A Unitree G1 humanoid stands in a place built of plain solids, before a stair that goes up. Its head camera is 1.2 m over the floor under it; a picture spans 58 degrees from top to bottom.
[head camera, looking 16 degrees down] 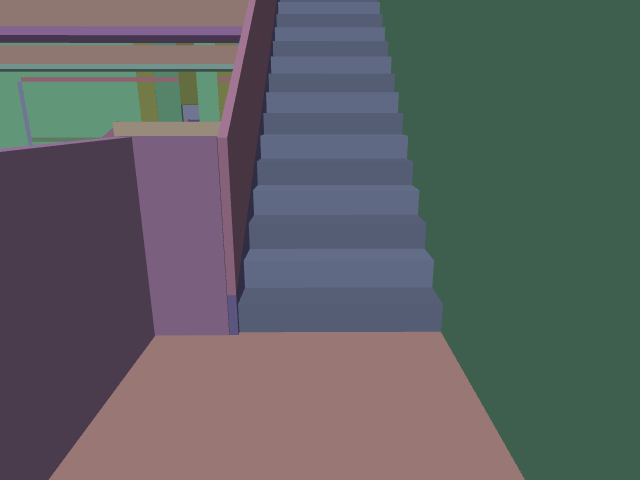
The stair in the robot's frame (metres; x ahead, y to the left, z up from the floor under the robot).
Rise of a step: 0.17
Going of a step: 0.25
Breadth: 1.17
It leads straight ahead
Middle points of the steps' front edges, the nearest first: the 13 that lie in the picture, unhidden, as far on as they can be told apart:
2.26 -0.12 0.18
2.50 -0.12 0.35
2.75 -0.11 0.53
3.00 -0.11 0.70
3.25 -0.11 0.88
3.50 -0.11 1.05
3.75 -0.11 1.23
4.00 -0.11 1.40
4.25 -0.11 1.58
4.50 -0.11 1.75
4.75 -0.11 1.92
4.99 -0.11 2.10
5.24 -0.10 2.27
